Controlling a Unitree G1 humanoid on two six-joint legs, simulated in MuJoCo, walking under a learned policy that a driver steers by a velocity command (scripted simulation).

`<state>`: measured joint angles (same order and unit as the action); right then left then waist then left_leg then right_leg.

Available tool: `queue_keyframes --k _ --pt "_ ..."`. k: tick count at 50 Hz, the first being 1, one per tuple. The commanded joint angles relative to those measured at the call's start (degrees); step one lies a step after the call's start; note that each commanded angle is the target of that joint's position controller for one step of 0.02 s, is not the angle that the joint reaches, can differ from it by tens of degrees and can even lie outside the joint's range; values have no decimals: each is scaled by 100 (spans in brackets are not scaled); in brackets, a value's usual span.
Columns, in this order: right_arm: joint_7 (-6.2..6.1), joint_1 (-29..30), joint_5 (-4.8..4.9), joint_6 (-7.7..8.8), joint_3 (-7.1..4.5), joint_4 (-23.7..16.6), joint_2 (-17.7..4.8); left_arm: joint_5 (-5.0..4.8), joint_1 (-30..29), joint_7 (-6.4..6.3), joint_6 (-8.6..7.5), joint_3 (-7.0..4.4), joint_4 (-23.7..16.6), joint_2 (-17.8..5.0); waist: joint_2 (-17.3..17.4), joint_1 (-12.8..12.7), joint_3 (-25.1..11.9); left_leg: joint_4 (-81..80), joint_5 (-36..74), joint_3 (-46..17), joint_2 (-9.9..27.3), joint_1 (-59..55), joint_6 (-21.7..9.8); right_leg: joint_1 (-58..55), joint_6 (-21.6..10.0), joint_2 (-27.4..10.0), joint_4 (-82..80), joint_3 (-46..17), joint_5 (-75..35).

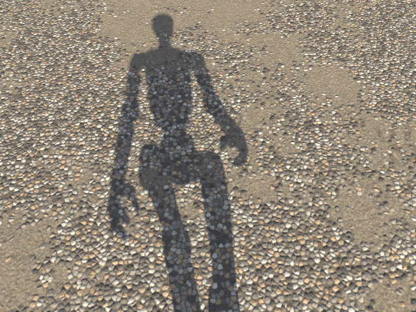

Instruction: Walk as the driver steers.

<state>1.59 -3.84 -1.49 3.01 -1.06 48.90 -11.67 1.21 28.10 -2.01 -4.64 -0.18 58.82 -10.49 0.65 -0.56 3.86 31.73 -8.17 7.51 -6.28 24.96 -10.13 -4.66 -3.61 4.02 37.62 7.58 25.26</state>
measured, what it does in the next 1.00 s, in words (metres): walks ahead, turning left: right foot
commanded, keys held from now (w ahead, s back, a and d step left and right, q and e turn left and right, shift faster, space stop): w+q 1.00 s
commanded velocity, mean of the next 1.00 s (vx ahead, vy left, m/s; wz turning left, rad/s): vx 0.50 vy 0.00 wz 0.56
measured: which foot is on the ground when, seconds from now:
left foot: down 0.00-0.54, up 0.56-1.00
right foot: up 0.00-0.52, down 0.54-1.00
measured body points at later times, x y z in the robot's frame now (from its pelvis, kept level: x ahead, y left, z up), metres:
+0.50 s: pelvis +0.28 -0.01 +0.02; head +0.31 +0.01 +0.47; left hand +0.47 +0.25 -0.06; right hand +0.27 -0.30 -0.10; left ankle +0.10 +0.02 -0.71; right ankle +0.46 -0.09 -0.69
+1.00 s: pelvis +0.51 +0.06 +0.02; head +0.54 +0.09 +0.47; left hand +0.33 +0.25 -0.11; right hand +0.82 +0.01 -0.06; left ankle +0.57 +0.23 -0.68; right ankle +0.46 -0.08 -0.71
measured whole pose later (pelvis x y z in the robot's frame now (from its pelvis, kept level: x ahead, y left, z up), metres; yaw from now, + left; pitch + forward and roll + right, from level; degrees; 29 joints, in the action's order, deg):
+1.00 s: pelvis +0.51 +0.06 +0.02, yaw +36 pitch +1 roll -2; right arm 4.7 -0.8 -2.2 0.3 -1.5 40.4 -14.0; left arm 1.2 25.0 -0.3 -4.8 -2.0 51.5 -13.4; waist 1.7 -4.1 2.9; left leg 40.1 -4.6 3.5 2.8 35.4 -4.9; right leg -3.4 -0.2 0.2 14.1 14.1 18.6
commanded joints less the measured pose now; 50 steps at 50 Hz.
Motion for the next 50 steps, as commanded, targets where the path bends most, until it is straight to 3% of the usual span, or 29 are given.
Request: queue_keyframes --k 1,2,3,4,5,7,10,15,21,23,24,25,26,27,28,29,30,31,33,36,38,45,48,50 --pt "-77 -2237 46 -80 -484 438 -1516 -64 -79 97 -103 -165 -859 -588 1171 580 -1774 -1024 102 -5183 2559 -4473 -1914 4293 191 163 5376 -944 513" --pt "-66 -1670 165 -88 -475 332 -1283 36 -574 134 -181 -178 -974 -928 202 497 -983 -1671 -1006 -4709 2373 -3713 -1641 4768 14 -313 4829 -1300 -272" --pt "-66 -1354 138 -86 -413 251 -993 5 -940 183 -237 -216 -1082 -1047 -154 360 -385 -1975 -1071 -4204 2216 -2823 -1414 4615 3 -483 4403 -1211 -632" --pt "-68 -1182 88 -55 -357 261 -772 22 -1045 181 -225 -223 -1095 -985 -581 71 -8 -2100 -415 -3765 1985 -2083 -1143 4298 47 -672 3946 -1173 -784" --pt "-97 -1195 100 1 -326 251 -727 97 -1034 184 -118 -211 -1131 -915 -662 -83 26 -2097 197 -3407 1768 -1601 -1006 3936 159 -788 3610 -1194 -770" --pt "-110 -1315 133 119 -310 313 -803 171 -994 207 103 -164 -1184 -689 -471 -228 -15 -2124 949 -2838 1441 -1115 -834 3552 339 -896 3042 -1070 -780" --pt "-130 -1655 154 153 -351 366 -1012 158 -1615 230 216 -155 -1479 -676 -106 -72 30 -2194 1331 -2466 1126 -966 -587 3773 539 -955 2207 -842 -1448" --pt "-159 -2445 160 73 -349 431 -999 119 -2764 279 273 -163 -1906 -770 227 464 -104 -1905 1878 -2603 1023 -1976 -70 4499 628 -808 1103 -797 -2483" --pt "-248 -2870 44 34 -367 394 -1069 58 -3762 345 180 -70 -2354 -791 425 763 -46 -1403 2613 -2982 1166 -2945 -210 4673 524 -449 35 -787 -2209" --pt "-292 -2675 31 39 -398 313 -1154 21 -3620 336 117 -74 -2401 -874 508 594 -77 -1208 2839 -3103 1247 -2876 -136 4056 398 -359 -444 -870 -2109" --pt "-301 -2402 37 47 -413 234 -1217 1 -3239 309 87 -102 -2316 -956 537 356 -161 -1006 3152 -3058 1205 -2596 -9 3324 302 -262 -730 -874 -1943" --pt "-276 -2190 44 74 -427 168 -1285 -15 -2623 255 54 -168 -2130 -1110 513 84 -433 -518 3703 -3021 1083 -2332 133 2360 193 -97 -899 -834 -1765" --pt "-205 -2019 96 127 -432 131 -1323 -13 -1761 183 -14 -249 -1901 -1297 284 -350 -886 447 3737 -2813 803 -2006 272 1157 36 -204 -1243 -898 -2028" --pt "-138 -2016 177 194 -371 -24 -1076 111 -830 66 -69 -355 -1803 -1659 -124 -671 -1662 1809 2281 -2552 529 -1229 363 -278 -205 -1254 -1288 -1869 -1079" --pt "-170 -2730 359 171 -239 -136 -407 258 -626 26 -15 -461 -1838 -2085 -1449 -307 -2402 3474 -2250 -1740 -303 487 551 -1776 -832 -2983 -1490 -4291 -1008" --pt "-223 -2776 151 97 -306 -92 -1022 138 -846 70 74 -487 -1838 -1812 -1175 -179 -2245 4122 -2233 -1561 85 1084 493 -1226 -1059 -2996 -1890 -5302 -132" --pt "-200 -2315 54 37 -346 -62 -1105 89 -1280 91 83 -380 -1903 -1268 -491 -77 -1246 4172 -1574 -1487 381 1176 526 -269 -905 -2679 -2130 -4382 98" --pt "-139 -1973 29 14 -335 -120 -1022 76 -1545 128 66 -306 -1889 -961 -164 -35 -712 3940 -1176 -1386 555 1075 569 434 -751 -2346 -2295 -3491 -424" --pt "-18 -1846 -50 -102 -332 -176 -869 62 -1452 134 6 -268 -1723 -866 -534 115 -366 3654 -1011 -1278 789 815 643 1128 -525 -1917 -2552 -2401 -1420" --pt "89 -1606 -65 -235 -294 -343 -697 -33 -1153 202 -167 -291 -1515 -875 -629 188 -343 3590 -785 -1178 868 954 655 1232 -544 -1865 -2731 -1695 -2460" --pt "151 -1201 -78 -263 -270 -526 -653 -44 -1029 219 -205 -313 -1434 -900 -614 162 -262 3478 -435 -1141 953 1335 681 1155 -575 -1885 -2862 -1318 -2744" --pt "304 248 -39 -199 -110 -1081 -467 -13 -588 207 -161 -345 -1169 -1030 -533 -104 22 1480 865 -596 968 1275 673 984 -405 -1710 -2891 -143 -3309" --pt "336 703 -66 -201 -87 -1282 -505 -8 -310 151 -103 -383 -1028 -1173 -514 -232 144 827 505 -320 926 1144 528 499 -363 -1898 -2772 42 -3523" --pt "311 783 -103 -203 -102 -1355 -554 6 -178 111 -17 -400 -930 -1257 -525 -226 116 507 -33 -125 753 925 361 133 -310 -1976 -2388 229 -4352"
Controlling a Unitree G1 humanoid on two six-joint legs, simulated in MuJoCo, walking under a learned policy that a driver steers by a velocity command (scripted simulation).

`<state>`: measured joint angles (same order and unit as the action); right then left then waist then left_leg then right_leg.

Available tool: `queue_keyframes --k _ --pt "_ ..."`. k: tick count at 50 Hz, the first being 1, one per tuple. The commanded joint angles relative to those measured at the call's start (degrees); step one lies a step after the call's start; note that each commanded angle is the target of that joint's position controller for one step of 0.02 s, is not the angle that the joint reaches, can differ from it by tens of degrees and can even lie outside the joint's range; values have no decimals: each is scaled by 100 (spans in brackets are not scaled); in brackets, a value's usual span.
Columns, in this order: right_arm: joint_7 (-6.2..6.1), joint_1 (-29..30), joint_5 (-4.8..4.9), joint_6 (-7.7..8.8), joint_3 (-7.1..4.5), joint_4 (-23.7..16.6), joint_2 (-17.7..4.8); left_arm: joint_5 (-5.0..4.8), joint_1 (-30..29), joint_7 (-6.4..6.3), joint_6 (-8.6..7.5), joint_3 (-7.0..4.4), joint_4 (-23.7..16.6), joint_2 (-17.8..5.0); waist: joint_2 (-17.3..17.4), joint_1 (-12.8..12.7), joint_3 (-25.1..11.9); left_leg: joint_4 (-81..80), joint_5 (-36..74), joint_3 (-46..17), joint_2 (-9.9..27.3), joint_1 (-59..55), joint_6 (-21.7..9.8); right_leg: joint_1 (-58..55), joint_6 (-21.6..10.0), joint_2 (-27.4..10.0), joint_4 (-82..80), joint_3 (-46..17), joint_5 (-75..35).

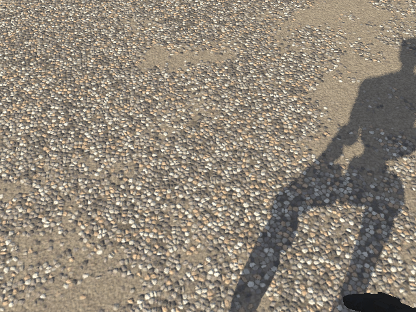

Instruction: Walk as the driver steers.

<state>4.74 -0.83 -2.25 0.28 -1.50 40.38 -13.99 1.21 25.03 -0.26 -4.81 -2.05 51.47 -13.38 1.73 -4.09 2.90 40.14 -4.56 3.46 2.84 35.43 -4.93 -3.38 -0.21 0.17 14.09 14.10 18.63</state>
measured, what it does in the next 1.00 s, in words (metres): walks ahead: left foot, then right foot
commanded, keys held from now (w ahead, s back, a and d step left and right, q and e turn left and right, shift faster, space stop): w+q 0.16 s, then w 0.14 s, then s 0.18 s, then s+e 0.22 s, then w+e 0.30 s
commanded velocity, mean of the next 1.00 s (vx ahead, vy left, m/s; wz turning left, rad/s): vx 0.24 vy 0.00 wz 0.05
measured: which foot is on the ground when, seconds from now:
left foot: up 0.00-0.06, down 0.08-0.58, up 0.60-0.92, down 0.94-1.00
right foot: down 0.00-0.10, up 0.12-0.56, down 0.58-0.94, up 0.96-1.00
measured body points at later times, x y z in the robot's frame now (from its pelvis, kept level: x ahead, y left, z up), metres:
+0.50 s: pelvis +0.25 +0.05 +0.00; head +0.28 +0.07 +0.45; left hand +0.35 +0.31 -0.12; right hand +0.30 -0.21 -0.13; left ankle +0.16 +0.08 -0.74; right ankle +0.42 -0.04 -0.70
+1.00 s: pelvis +0.30 +0.06 +0.01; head +0.30 +0.06 +0.46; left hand +0.42 +0.33 -0.11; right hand +0.33 -0.23 -0.11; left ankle +0.27 +0.15 -0.74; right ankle +0.39 -0.02 -0.70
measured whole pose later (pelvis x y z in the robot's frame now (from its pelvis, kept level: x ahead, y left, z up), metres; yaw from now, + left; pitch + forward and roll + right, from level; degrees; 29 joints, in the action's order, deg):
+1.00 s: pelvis +0.30 +0.06 +0.01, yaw -1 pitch +1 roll +0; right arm -3.3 -19.4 -1.8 -0.5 -1.9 49.0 -15.7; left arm 0.5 12.0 0.4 4.0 -5.2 46.0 -15.7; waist -0.6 1.6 -1.1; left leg 22.3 -17.6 0.2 -1.9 9.4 -3.6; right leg 28.9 -0.7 8.4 40.0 -5.0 15.8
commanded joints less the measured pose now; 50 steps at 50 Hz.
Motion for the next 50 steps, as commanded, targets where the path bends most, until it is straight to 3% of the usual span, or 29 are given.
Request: queue_keyframes --k 1,3,4,5,6,7,9,10,12,15,17,19,24,27,28,29,30,31,33,34,36,38,40,44,46,47,48,49,50 --pt "-32 384 -45 68 -78 -492 -355 11 157 -85 46 -227 -157 -1049 -691 194 99 -453 -722 402 -340 -424 -264 -114 -610 -1607 357 -292 -4603" --pt "-101 -514 -73 114 -187 -248 -534 9 179 -113 151 -254 -124 -1210 -732 575 -495 -775 -1121 510 -806 -1591 -536 -100 -553 -1592 1910 -73 -5805" --pt "-177 -1522 -125 158 -312 85 -750 -1 114 -112 183 -241 -201 -1206 -471 1012 -1067 -1127 -986 258 -843 -2975 -747 604 -405 -1469 3268 40 -5111" --pt "-285 -2161 -161 153 -492 166 -1337 -51 257 -50 160 -133 -506 -778 441 1115 -1830 -1295 -1936 -1809 668 -4818 -1225 2470 -155 -1149 5165 49 -2239" --pt "-343 -2097 57 90 -588 13 -1742 -34 -66 35 107 -144 -942 -727 1170 965 -2222 -2223 -1550 -4761 1850 -5641 -1922 4328 126 11 6738 -678 1373" --pt "-412 -2219 118 30 -567 103 -1564 26 -852 45 71 -202 -1081 -1020 278 1188 -1565 -2322 -792 -3973 1590 -5369 -1747 5005 76 -307 6753 -1429 819" --pt "-469 -1656 161 98 -425 200 -1012 -51 -750 53 -3 -120 -979 -795 -179 596 -528 -2429 727 -2576 1120 -3794 -1309 4425 23 -735 5710 -1454 71" --pt "-476 -1439 179 157 -366 184 -858 44 -614 55 89 -117 -922 -754 -202 354 -381 -2506 1162 -2189 851 -3244 -1159 3992 58 -811 5398 -1482 81" --pt "-439 -1356 195 290 -289 185 -684 165 -326 110 294 -104 -790 -655 -90 169 -486 -2682 1581 -1801 602 -2807 -1091 3485 117 -789 5141 -1400 -12" --pt "-406 -1735 210 383 -303 420 -780 137 -704 182 378 -98 -878 -547 -22 240 -256 -3018 1499 -1541 450 -2651 -986 3723 170 -782 4577 -1303 -668" --pt "-422 -1949 209 389 -274 547 -762 112 -1070 158 379 -102 -960 -542 -50 324 -18 -2834 3136 -1287 409 -2753 -782 3906 201 -705 4115 -1237 -1033" --pt "-454 -2040 208 384 -244 629 -752 75 -1221 122 364 -68 -981 -473 66 367 -109 -2489 4434 -947 279 -2865 -478 3706 157 -510 3634 -1146 -1326" --pt "-573 -2290 148 304 -155 843 -656 -2 -1509 22 340 1 -938 -448 367 602 -273 -1930 4733 -856 217 -3314 -141 3123 -111 -16 2502 -1000 -1723" --pt "-686 -2073 141 268 -156 911 -707 36 -652 -48 234 -29 -557 -596 338 247 -382 -1105 4906 -933 398 -3542 -78 2276 -360 193 1635 -1051 -1616" --pt "-712 -1861 204 259 -195 886 -827 52 -164 -65 140 -54 -402 -668 154 -75 -487 -321 4426 -778 239 -3460 8 1655 -459 130 848 -1116 -2388" --pt "-725 -1792 243 292 -216 710 -907 36 226 -94 60 -132 -332 -1028 -305 -207 -959 943 2424 -598 -202 -2781 112 558 -710 -664 1046 -1916 -5260" --pt "-722 -2636 309 247 -144 702 -346 -33 16 -68 128 -225 -458 -1471 -1597 274 -1585 3006 -2993 -217 -1238 -1395 461 -536 -2005 -2414 1558 -3676 -9321" --pt "-722 -2677 118 99 -156 861 -552 -271 -72 -17 173 -126 -513 -1097 -852 332 -2084 3251 -3163 -826 -1019 -1486 448 -180 -2242 -2437 1183 -3938 -9167" --pt "-717 -2014 6 -81 -188 771 -673 -188 -816 -21 351 -141 -681 -897 -356 413 -983 3539 -2730 -813 -765 -853 511 739 -1966 -1789 799 -3441 -6495" --pt "-702 -1777 10 -175 -201 690 -681 -149 -988 -45 431 -118 -725 -814 -298 477 -742 3366 -2502 -828 -651 -767 546 1086 -1743 -1510 649 -3254 -5631" --pt "-645 -1866 38 -343 -173 658 -545 -77 -1087 -60 558 -125 -732 -768 -443 619 -841 2978 -2079 -709 -644 -1163 615 1734 -1428 -1053 378 -2971 -3787" --pt "-603 -1872 30 -388 -127 618 -426 -24 -1245 -31 622 -188 -773 -844 -724 656 -890 2223 -1960 -540 -628 -1413 629 2180 -1194 -661 -89 -3034 -529" --pt "-570 -1787 31 -374 -125 559 -494 -20 -1299 -8 672 -274 -796 -1005 -1186 625 -709 1428 -2295 -316 -721 -1671 637 2519 -1107 -594 -634 -3379 1291" --pt "-614 -2209 93 -223 -124 638 -577 -22 -1450 51 773 -437 -833 -1168 -1415 788 -615 -186 -2566 10 -1023 -2964 396 3067 -683 -435 -1064 -3464 1770" --pt "-703 -3324 75 -113 -140 953 -639 -50 -2074 43 857 -488 -1050 -1074 -1335 1348 -327 -2138 -1974 378 -1169 -4276 79 3771 33 151 -931 -3013 1713" --pt "-825 -3583 72 -48 -210 1107 -913 -104 -2191 11 872 -450 -1143 -752 -63 1422 27 -3343 -2410 -334 -480 -4688 -65 4500 408 717 616 -2376 1809" --pt "-901 -2257 114 -22 -240 686 -1167 -201 -1543 -11 831 -292 -1162 -71 1859 667 -178 -3549 -3947 -3173 1925 -3996 -349 4934 110 935 3295 -1769 1397" --pt "-902 -1331 -12 14 -237 368 -1103 -64 -1754 48 747 -411 -1168 -750 685 401 367 -3916 -4314 -3595 2103 -2502 -681 4988 30 424 3793 -2274 246" --pt "-874 -1008 12 103 -227 334 -1022 -28 -1543 169 711 -493 -1090 -935 281 20 318 -3793 -3769 -3046 1730 -2256 -564 4580 -28 380 4348 -2345 -361"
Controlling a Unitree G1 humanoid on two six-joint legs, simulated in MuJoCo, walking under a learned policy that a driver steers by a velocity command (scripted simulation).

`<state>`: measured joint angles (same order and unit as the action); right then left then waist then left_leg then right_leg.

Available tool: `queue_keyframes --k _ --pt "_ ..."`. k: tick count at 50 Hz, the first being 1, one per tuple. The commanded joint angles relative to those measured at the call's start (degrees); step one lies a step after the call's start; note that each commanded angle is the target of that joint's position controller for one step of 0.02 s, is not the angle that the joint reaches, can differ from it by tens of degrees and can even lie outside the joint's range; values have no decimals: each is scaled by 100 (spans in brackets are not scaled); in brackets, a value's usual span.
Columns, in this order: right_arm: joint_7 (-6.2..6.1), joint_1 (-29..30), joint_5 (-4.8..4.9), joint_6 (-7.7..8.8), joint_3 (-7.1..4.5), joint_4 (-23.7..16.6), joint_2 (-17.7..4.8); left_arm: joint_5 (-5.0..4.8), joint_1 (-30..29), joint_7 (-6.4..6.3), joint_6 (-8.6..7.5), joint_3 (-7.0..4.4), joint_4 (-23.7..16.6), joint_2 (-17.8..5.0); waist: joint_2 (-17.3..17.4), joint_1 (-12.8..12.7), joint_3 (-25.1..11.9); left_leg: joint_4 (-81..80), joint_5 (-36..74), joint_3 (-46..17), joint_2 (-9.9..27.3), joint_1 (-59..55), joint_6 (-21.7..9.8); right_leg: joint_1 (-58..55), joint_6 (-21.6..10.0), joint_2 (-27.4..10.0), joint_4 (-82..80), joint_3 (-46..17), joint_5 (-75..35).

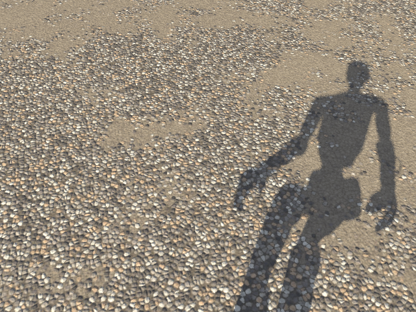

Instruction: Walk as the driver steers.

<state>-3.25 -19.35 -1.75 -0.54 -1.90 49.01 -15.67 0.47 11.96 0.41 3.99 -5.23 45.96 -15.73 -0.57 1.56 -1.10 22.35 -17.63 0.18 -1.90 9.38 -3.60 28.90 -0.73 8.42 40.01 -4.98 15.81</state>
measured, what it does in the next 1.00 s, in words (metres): walks ahead, turning right: right foot, then left foot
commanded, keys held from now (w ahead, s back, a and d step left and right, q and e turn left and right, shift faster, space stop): w+e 0.58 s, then w+q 0.42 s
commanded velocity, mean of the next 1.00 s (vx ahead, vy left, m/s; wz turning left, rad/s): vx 0.46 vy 0.00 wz -0.31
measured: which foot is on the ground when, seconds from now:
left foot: down 0.00-0.42, up 0.44-0.90, down 0.92-1.00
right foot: up 0.00-0.38, down 0.40-0.94, up 0.96-1.00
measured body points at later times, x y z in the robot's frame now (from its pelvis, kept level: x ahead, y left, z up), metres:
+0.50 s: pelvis +0.14 -0.11 -0.02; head +0.17 -0.13 +0.43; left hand +0.40 +0.08 -0.12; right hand +0.05 -0.36 -0.16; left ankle +0.04 +0.08 -0.66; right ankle +0.15 -0.19 -0.75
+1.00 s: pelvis +0.42 -0.20 -0.03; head +0.46 -0.20 +0.42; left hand +0.54 +0.04 -0.16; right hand +0.47 -0.49 -0.14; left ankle +0.52 -0.18 -0.75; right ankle +0.22 -0.22 -0.65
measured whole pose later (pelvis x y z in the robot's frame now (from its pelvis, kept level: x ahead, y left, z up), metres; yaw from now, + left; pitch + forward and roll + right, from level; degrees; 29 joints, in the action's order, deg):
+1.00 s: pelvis +0.42 -0.20 -0.03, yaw -17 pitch +0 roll +0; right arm 1.7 -10.0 -0.8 2.6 -2.6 45.7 -15.3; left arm 1.8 19.1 -0.3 -3.7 -1.3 49.8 -15.0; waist -1.3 -0.4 3.6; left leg 33.1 -9.3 3.7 -5.4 24.1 -7.7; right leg 10.8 -3.2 4.1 64.0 0.6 22.5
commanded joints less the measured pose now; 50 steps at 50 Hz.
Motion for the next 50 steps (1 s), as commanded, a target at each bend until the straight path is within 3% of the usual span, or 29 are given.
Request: queue_keyframes --k 1,2,3,6,9,14,17,18,19,20,21,22,23,24,25,26,28,30,33,36,40,43,45,46,47,48,49,50 --pt "-15 1022 20 289 -175 -561 -759 149 169 200 -202 -195 -375 -746 373 -734 451 -1879 -1894 -2076 1838 239 -492 1104 36 -461 2193 -264 -394" --pt "26 976 54 364 -186 -587 -814 212 367 247 -207 -186 -281 -678 483 -707 216 -1833 -1492 -1518 1572 97 -372 1003 98 -442 2651 19 -430" --pt "42 807 66 405 -188 -570 -800 239 348 281 -190 -158 -264 -615 527 -574 265 -1798 -1436 -1158 1420 89 -355 1103 141 -556 2955 211 -440" --pt "141 -126 19 474 -185 -292 -690 202 -411 348 -161 -47 -592 -426 646 -23 673 -1806 -1431 -943 1490 -437 -491 1823 240 -810 2630 231 -546" --pt "189 -675 -3 508 -256 -125 -831 209 -945 397 -197 -8 -752 -422 724 380 818 -1769 -820 -715 1680 -1117 -576 2034 318 -909 1712 238 -519" --pt "248 -713 -25 548 -288 -30 -876 180 -1522 523 -284 102 -1051 -305 942 549 863 -1461 229 98 1805 -1031 -488 1177 103 -1079 319 813 -331" --pt "258 -686 -3 503 -325 54 -960 207 -1524 533 -317 132 -1159 -327 1085 461 830 -1025 1126 436 1857 -892 -390 432 -247 -930 -229 1228 221" --pt "260 -642 13 477 -336 75 -1002 217 -1324 500 -340 123 -1136 -341 1082 320 723 -687 1944 552 1893 -851 -354 45 -392 -776 -381 1360 358" --pt "258 -560 41 454 -342 91 -1052 222 -851 443 -386 86 -1015 -368 975 35 464 54 3197 787 1863 -759 -297 -622 -538 -537 -613 1442 368" --pt "258 -480 88 428 -319 89 -1036 253 62 362 -461 6 -713 -450 571 -436 -121 1394 4033 1224 1650 -454 -147 -1841 -696 -279 -1046 1443 -5" --pt "269 -491 60 429 -264 -39 -905 282 1185 237 -513 -149 -402 -846 -127 -907 -963 3125 2920 1336 1454 728 69 -3540 -904 -900 -1271 369 638" --pt "386 -263 4 499 -86 -572 -146 189 1426 124 -533 -306 -470 -1706 -1781 -804 -1288 4852 -1249 1082 504 3006 415 -4725 -1505 -2709 -2147 -2853 1678" --pt "414 299 -37 558 -200 -662 -656 54 1491 98 -515 -293 -467 -1669 -892 -1028 -1245 5369 -1107 -98 407 3639 349 -4652 -1721 -2853 -2675 -3813 976" --pt "441 532 42 599 -206 -735 -662 78 1262 54 -499 -224 -348 -1439 -598 -800 -524 5424 -538 -174 689 3951 257 -4305 -1675 -2658 -2403 -2780 12" --pt "437 425 59 650 -170 -652 -610 50 947 32 -515 -140 -384 -1111 -249 -549 -122 4968 -33 -145 879 3601 237 -3532 -1508 -2368 -2352 -2053 -1041" --pt "429 338 4 619 -181 -581 -600 34 594 22 -538 -78 -469 -934 -124 -311 35 4623 90 -150 962 3198 273 -2985 -1375 -2051 -2430 -1578 -1565" --pt "465 34 -118 432 -175 -505 -560 -14 336 26 -616 8 -535 -732 -295 -24 -27 4376 118 -106 931 2666 406 -2448 -1377 -1726 -2559 -1119 -2364" --pt "503 71 -127 300 -159 -542 -440 -51 493 28 -725 22 -424 -732 -235 68 10 4118 290 15 843 2732 505 -2331 -1438 -1636 -2693 -884 -2782" --pt "547 693 -107 276 -97 -696 -307 -50 854 25 -810 80 -194 -629 -286 -103 323 3319 1022 198 859 2976 498 -2321 -1270 -1551 -2943 -513 -3203" --pt "590 1362 -22 307 -23 -862 -217 -31 1075 31 -865 116 -53 -620 -333 -338 427 2298 1737 331 747 2867 326 -2559 -1015 -1505 -3000 -160 -3515" --pt "638 1894 51 333 10 -1023 -241 52 1285 -53 -900 149 171 -676 -250 -444 643 1380 1985 382 549 2614 -17 -3078 -868 -1838 -3209 59 -3647" --pt "592 1450 51 326 -54 -879 -369 125 1116 -150 -888 149 259 -814 -277 -160 397 1143 1277 520 44 1816 -337 -3511 -704 -1951 -2480 404 -5624" --pt "512 236 37 358 -163 -478 -554 211 1033 -185 -810 129 292 -936 -290 350 -246 835 868 620 -360 638 -565 -3618 -575 -1849 -723 639 -6524" --pt "454 -587 -44 393 -248 -257 -741 184 979 -193 -802 148 235 -949 -123 731 -649 602 900 164 -36 -596 -790 -2813 -501 -1707 666 810 -5542" --pt "384 -1128 -139 369 -484 -244 -1515 -3 1391 -133 -845 249 -19 -543 1055 599 -1347 563 651 -2454 1591 -2310 -1687 -816 -186 -907 3201 1116 -2733" --pt "446 -777 119 307 -453 -227 -1310 110 1227 -85 -886 219 -76 -645 1186 372 -1579 -400 928 -4575 2148 -2611 -2086 469 -144 -144 4190 464 1214" --pt "471 -279 225 305 -440 -288 -1205 181 790 -61 -916 244 -214 -661 628 205 -753 -518 349 -3842 1968 -1961 -1933 948 -223 -635 4174 -38 784" --pt "471 27 193 290 -379 -361 -900 149 513 -28 -975 270 -284 -694 178 134 -235 -707 374 -3225 1828 -1169 -1757 923 -221 -906 3791 31 384"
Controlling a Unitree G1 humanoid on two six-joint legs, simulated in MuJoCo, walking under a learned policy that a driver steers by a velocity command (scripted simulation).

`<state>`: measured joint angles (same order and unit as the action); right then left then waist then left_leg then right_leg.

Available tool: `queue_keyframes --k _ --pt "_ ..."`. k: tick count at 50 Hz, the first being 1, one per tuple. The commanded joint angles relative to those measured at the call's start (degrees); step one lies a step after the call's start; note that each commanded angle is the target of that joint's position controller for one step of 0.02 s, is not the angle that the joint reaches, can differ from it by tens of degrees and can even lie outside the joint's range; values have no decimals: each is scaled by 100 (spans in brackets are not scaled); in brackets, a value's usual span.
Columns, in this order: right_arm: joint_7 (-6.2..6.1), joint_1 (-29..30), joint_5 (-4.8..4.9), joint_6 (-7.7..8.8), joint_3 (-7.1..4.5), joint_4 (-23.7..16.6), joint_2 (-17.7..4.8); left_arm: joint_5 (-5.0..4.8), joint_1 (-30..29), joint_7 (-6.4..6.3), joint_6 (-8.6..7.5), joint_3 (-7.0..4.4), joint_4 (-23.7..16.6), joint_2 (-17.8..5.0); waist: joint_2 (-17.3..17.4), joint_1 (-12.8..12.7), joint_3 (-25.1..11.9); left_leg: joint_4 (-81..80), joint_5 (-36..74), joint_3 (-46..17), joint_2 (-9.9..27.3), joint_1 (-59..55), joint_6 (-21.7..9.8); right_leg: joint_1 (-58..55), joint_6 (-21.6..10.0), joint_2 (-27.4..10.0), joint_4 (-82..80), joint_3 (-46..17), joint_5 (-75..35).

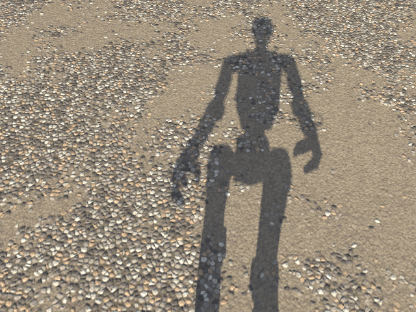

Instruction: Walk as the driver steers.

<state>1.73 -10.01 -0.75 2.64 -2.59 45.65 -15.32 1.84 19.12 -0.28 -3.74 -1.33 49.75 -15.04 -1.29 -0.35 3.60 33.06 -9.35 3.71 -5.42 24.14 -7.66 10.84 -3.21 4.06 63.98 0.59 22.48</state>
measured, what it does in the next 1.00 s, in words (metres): walks ahead: right foot, then left foot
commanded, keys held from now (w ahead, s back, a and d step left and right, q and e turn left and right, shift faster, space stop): w+q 0.02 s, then w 0.98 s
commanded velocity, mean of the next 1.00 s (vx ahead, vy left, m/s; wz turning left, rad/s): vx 0.50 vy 0.00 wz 0.10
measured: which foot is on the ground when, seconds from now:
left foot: down 0.00-0.46, up 0.48-0.98, down 1.00-1.00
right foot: up 0.00-0.44, down 0.46-1.00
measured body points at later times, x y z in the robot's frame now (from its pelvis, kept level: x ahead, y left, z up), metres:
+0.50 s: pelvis +0.29 -0.03 +0.00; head +0.33 -0.04 +0.45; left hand +0.47 +0.22 -0.09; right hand +0.27 -0.30 -0.14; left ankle +0.10 +0.05 -0.69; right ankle +0.41 -0.11 -0.72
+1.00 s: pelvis +0.57 +0.01 +0.00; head +0.59 +0.02 +0.45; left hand +0.46 +0.24 -0.14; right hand +0.80 -0.19 -0.09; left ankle +0.67 +0.10 -0.72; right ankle +0.41 -0.11 -0.72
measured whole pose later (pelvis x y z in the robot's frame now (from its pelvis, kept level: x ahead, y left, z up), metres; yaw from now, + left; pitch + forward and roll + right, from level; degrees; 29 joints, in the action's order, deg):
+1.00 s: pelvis +0.57 +0.01 +0.00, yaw +6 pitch +1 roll -2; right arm 1.2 -0.5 -2.1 3.8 -0.3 46.1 -12.7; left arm 1.0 26.9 -0.2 -4.2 -1.5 58.5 -12.7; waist 0.6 -3.8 2.7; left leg 28.8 -5.6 4.2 0.3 25.3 -5.9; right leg -5.1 -2.4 3.1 20.2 2.4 24.4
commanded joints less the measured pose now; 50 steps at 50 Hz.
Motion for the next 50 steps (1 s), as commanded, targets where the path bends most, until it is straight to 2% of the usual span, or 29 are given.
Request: queue_keyframes --k 1,2,3,5,8,12,17,19,20,21,22,23,24,25,26,27,28,29,30,32,34,37,41,43,46,47,48,49,50 --pt "-46 -775 56 -27 -258 -13 -754 13 -314 58 -188 -112 -682 -712 12 156 -313 -1942 -159 -3141 1915 -1971 -1143 2535 44 -654 931 -490 -372" --pt "-73 -687 57 -2 -198 38 -596 72 -233 62 -91 -88 -684 -649 2 -47 -173 -2056 197 -2733 1682 -1477 -973 2241 118 -786 576 -465 -388" --pt "-81 -652 46 46 -168 50 -556 114 -62 81 22 -49 -611 -549 104 -148 -229 -2150 473 -2414 1520 -1211 -887 1957 193 -844 336 -389 -427" --pt "-75 -828 50 138 -188 155 -642 118 -46 116 135 -6 -603 -434 237 -155 -274 -2307 974 -1988 1358 -1000 -883 1866 308 -897 -48 -195 -675" --pt "-75 -1130 78 179 -206 308 -724 80 -736 136 160 6 -808 -429 277 34 -22 -2589 1089 -1697 1230 -1108 -734 2297 443 -1060 -983 -51 -1453" --pt "-85 -1549 106 192 -203 478 -726 20 -1477 163 149 15 -989 -386 374 365 -15 -2516 1390 -1477 1133 -1837 -386 2595 440 -996 -2055 47 -2356" --pt "-168 -1904 3 192 -151 654 -682 -11 -2214 193 102 38 -1218 -352 461 611 87 -2188 2142 -1493 1341 -2652 -386 2676 296 -747 -2864 176 -2289" --pt "-218 -1842 -39 193 -157 687 -758 -16 -2176 194 62 17 -1247 -417 520 499 92 -1980 2653 -1548 1526 -2891 -343 2448 139 -648 -3125 146 -1953" --pt "-242 -1726 -50 193 -162 687 -802 -16 -1957 181 39 -5 -1190 -465 544 351 53 -1800 3088 -1509 1569 -2917 -270 2112 39 -566 -3288 148 -1730" --pt "-256 -1603 -56 200 -168 681 -856 -19 -1564 147 14 -49 -1063 -548 578 154 -105 -1422 3865 -1437 1547 -2898 -177 1544 -65 -399 -3422 195 -1472" --pt "-245 -1534 -61 199 -171 696 -893 -20 -882 91 -24 -112 -833 -657 517 -146 -463 -646 4453 -1307 1415 -2858 -91 714 -191 -213 -3653 276 -1388" --pt "-228 -1482 -29 212 -143 680 -839 47 24 18 -85 -189 -571 -837 321 -558 -1008 467 3985 -1086 1185 -2307 11 -589 -384 -461 -3828 52 -1547" --pt "-198 -1653 95 245 -32 450 -453 202 863 -68 -115 -314 -494 -1344 -436 -732 -1852 2269 1984 -808 728 -933 175 -2209 -789 -1931 -3889 -1729 -855" --pt "-192 -2272 170 218 -23 551 -283 153 919 -6 -36 -427 -358 -1614 -1455 -456 -2227 3767 -2114 -587 -188 578 313 -2962 -1457 -2941 -4493 -4015 -999" --pt "-226 -1785 -18 173 -117 576 -746 -36 486 48 9 -332 -394 -1109 -433 -345 -1406 4058 -1769 -1005 228 1080 216 -2316 -1266 -2590 -4669 -3715 -566" --pt "-177 -1357 -27 196 -104 469 -656 -86 -15 71 -3 -259 -456 -800 -147 -214 -735 3848 -1239 -963 451 1081 224 -1501 -1145 -2372 -4825 -2814 -837" --pt "-142 -1134 -22 192 -71 416 -537 -51 -267 88 -32 -211 -454 -605 -45 -103 -458 3561 -945 -882 650 946 244 -1000 -992 -2083 -5019 -2238 -1310" --pt "-106 -1079 -81 135 -69 407 -500 -64 -284 76 -63 -175 -384 -512 -175 3 -296 3353 -854 -799 766 802 299 -672 -886 -1863 -5136 -1817 -1756" --pt "-65 -1180 -126 69 -42 445 -413 -77 -262 69 -93 -149 -297 -441 -312 113 -298 3200 -784 -736 832 601 372 -462 -817 -1700 -5251 -1508 -2034" --pt "-8 -1142 -145 -7 -16 453 -307 -116 -25 78 -179 -159 -135 -470 -318 169 -316 3043 -665 -590 870 602 471 -393 -868 -1612 -5379 -1223 -2598" --pt "30 -762 -159 -39 6 336 -261 -147 147 79 -209 -187 3 -556 -275 157 -164 2763 -345 -457 995 964 568 -407 -911 -1559 -5578 -987 -2700" --pt "48 40 -141 -39 57 74 -211 -157 398 86 -190 -170 184 -498 -233 19 50 1932 273 -254 1104 1322 688 -488 -855 -1370 -5716 -652 -2976" --pt "53 852 -83 -3 159 -159 -81 -149 724 76 -191 -176 396 -552 -255 -194 107 670 895 -14 954 981 673 -654 -745 -1308 -5666 -384 -3402" --pt "33 1115 -70 9 164 -241 -128 -124 886 55 -175 -179 505 -581 -260 -265 138 335 916 18 877 915 589 -957 -744 -1437 -5580 -411 -3545" --pt "-2 1184 -76 49 125 -306 -242 -76 896 -4 -135 -193 627 -635 -254 -176 162 0 482 -17 779 764 373 -1468 -703 -1675 -5250 -451 -4146" --pt "-24 992 -83 74 98 -254 -285 -65 811 -23 -124 -201 642 -668 -266 -55 72 -136 250 15 669 437 279 -1550 -644 -1685 -4956 -395 -4728" --pt "-62 554 -95 105 51 -109 -355 -59 740 -36 -109 -211 659 -706 -279 140 -157 -290 64 76 498 -145 175 -1574 -572 -1639 -4419 -322 -5407" --pt "-112 -287 -131 157 -18 186 -450 -73 680 -33 -84 -201 673 -691 -124 501 -588 -652 196 151 350 -1177 26 -1376 -469 -1436 -3441 -134 -5604" --pt "-184 -1298 -243 210 -132 458 -769 -104 662 -26 -94 -150 570 -573 141 857 -1208 -677 1 -560 1018 -2654 -237 -422 -363 -1201 -2066 31 -4407"
Velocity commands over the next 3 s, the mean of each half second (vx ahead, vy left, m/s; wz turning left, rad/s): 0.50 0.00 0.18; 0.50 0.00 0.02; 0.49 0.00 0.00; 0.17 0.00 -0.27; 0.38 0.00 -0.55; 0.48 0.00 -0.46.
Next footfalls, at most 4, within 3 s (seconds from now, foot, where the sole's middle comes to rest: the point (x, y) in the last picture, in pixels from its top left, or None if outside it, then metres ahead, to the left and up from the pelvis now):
0.46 right None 0.44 -0.11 -0.76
1.00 left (182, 235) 0.71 0.11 -0.76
1.54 right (223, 164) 1.02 -0.04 -0.76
2.06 left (175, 171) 0.98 0.15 -0.76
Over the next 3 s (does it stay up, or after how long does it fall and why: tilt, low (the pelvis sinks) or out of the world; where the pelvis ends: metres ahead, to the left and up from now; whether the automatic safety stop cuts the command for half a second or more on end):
stays up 1.28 -0.16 0.02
